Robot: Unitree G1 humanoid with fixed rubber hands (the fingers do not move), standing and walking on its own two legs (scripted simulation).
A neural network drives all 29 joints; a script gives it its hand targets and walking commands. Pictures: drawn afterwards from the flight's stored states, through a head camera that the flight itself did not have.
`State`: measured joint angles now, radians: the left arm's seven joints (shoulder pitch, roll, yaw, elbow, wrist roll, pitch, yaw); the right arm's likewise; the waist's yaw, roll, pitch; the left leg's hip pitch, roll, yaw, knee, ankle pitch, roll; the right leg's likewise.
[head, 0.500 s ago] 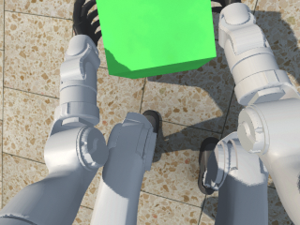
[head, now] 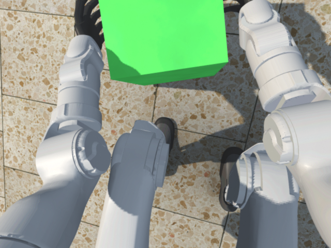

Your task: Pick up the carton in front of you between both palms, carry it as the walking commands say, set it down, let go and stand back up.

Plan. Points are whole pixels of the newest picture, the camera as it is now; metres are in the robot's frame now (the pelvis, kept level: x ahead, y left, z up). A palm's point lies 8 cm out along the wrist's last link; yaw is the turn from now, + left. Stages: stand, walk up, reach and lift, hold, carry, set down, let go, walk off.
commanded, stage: set down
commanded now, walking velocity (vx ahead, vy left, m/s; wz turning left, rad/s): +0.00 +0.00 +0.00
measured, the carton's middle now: (168, 33) +0.51 +0.12 -0.24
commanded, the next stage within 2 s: let go in 1.78 s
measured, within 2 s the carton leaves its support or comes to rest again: rests again in 0.32 s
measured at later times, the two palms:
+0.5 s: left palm (92, 46) +0.46 +0.27 -0.17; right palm (250, 8) +0.55 -0.04 -0.19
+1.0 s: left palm (62, 43) +0.45 +0.29 -0.10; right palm out of the picture +0.58 -0.06 -0.10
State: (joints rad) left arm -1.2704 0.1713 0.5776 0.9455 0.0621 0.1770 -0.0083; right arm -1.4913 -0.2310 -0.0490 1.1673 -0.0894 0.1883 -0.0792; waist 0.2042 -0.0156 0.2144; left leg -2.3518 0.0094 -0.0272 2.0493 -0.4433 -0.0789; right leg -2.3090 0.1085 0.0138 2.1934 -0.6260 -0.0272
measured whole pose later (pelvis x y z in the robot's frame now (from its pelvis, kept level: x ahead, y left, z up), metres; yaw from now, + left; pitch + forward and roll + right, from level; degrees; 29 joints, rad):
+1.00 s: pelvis +0.00 +0.01 +0.03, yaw +1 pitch +41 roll +2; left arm -1.13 0.18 0.36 0.81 -0.18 0.08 0.14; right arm -1.43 -0.40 0.04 1.02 0.07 0.18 -0.08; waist 0.20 -0.03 0.21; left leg -2.25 -0.03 -0.01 1.97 -0.42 -0.04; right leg -2.17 0.07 0.03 2.11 -0.64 0.01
